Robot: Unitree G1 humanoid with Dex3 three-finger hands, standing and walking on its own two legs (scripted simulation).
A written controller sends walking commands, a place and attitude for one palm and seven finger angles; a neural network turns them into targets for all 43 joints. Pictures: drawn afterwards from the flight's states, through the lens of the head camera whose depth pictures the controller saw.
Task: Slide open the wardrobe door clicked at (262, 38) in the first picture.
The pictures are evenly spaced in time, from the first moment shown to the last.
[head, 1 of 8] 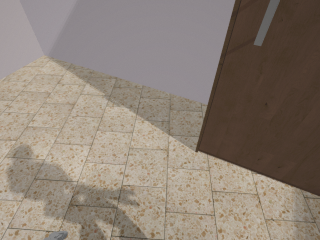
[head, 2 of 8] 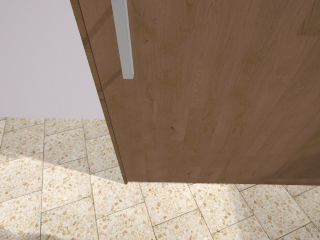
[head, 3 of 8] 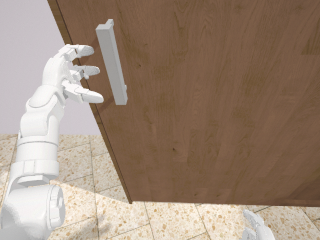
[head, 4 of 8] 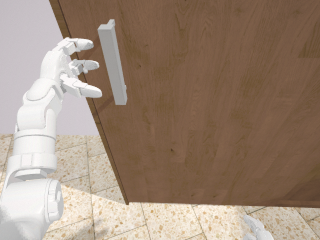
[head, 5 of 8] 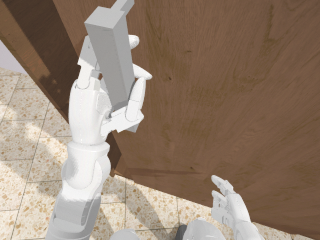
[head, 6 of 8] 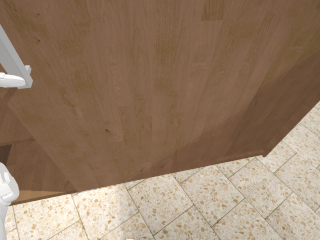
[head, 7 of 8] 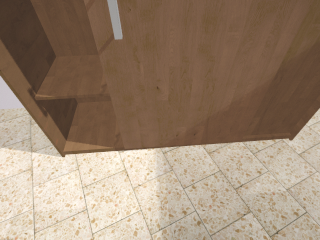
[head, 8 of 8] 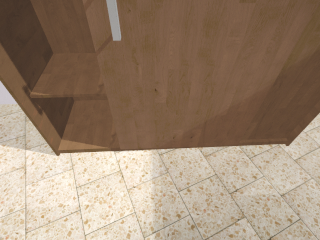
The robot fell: no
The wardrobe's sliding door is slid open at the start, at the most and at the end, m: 0.00 0.45 0.45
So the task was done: yes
